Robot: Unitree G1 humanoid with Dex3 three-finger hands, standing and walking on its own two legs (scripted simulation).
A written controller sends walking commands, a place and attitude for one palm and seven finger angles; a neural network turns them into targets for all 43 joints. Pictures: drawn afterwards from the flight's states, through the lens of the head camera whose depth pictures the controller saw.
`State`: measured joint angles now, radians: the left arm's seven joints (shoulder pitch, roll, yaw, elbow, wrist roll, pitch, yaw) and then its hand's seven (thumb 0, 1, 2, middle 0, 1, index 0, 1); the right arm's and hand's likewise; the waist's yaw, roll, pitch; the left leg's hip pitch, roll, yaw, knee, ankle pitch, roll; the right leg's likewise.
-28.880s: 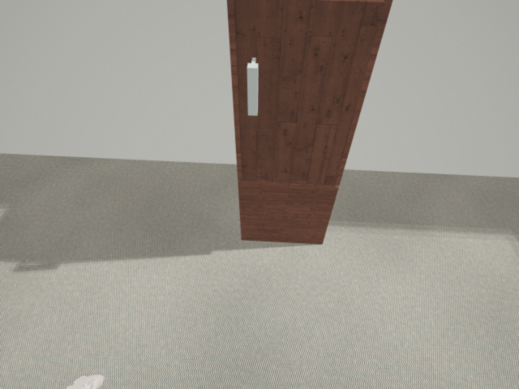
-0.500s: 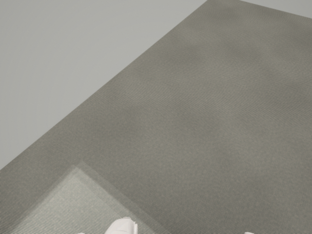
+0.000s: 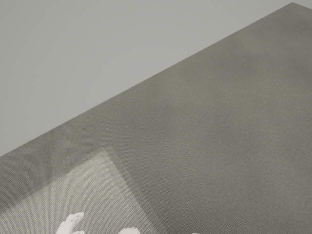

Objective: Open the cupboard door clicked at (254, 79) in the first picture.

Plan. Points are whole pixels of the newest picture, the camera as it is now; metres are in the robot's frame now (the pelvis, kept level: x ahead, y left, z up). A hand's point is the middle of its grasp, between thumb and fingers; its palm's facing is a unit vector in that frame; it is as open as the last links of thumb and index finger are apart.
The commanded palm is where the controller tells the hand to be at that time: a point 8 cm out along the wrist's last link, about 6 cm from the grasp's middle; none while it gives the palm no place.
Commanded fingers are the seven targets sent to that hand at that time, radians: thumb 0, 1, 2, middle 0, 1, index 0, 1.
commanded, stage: turn to face it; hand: left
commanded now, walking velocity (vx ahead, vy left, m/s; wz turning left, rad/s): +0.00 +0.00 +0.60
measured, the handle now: out of the picture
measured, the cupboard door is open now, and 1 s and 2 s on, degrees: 54 54 54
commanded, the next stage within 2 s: none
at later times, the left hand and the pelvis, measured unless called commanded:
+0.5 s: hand out of the picture +0.01 +0.23 -0.16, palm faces +0.34 -0.90 -0.27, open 7.4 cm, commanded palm none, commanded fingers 0.00 0.90 0.90 -0.20 -0.30 -0.20 -0.30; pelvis +0.03 +0.00 +0.01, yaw +19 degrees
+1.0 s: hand out of the picture +0.03 +0.15 -0.14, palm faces +0.59 -0.77 -0.25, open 7.3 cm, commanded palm none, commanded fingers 0.00 0.90 0.90 -0.20 -0.30 -0.20 -0.30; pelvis +0.07 -0.05 +0.02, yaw +38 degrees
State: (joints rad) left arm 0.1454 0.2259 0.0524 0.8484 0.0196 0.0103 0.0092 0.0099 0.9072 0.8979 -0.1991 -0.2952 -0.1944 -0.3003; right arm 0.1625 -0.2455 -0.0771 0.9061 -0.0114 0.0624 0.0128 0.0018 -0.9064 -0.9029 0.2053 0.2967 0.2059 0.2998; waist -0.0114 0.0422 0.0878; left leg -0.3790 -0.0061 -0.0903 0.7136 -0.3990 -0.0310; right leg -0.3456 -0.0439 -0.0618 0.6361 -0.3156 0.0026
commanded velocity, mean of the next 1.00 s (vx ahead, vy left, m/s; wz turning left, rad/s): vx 0.00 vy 0.00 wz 0.60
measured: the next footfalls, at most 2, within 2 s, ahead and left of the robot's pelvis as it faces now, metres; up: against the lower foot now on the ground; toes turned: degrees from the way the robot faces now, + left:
left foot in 0.36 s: +0.02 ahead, +0.12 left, +0.00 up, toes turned +21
right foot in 0.72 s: +0.14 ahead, -0.12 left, +0.00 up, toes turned +22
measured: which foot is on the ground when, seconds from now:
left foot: up 0.00-0.34, down 0.36-0.72, up 0.74-1.00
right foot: down 0.00-0.34, up 0.36-0.70, down 0.72-1.00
